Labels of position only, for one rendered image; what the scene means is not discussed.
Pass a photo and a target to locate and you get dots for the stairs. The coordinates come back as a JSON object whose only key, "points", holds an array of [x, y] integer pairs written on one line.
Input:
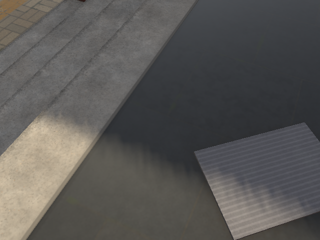
{"points": [[37, 65]]}

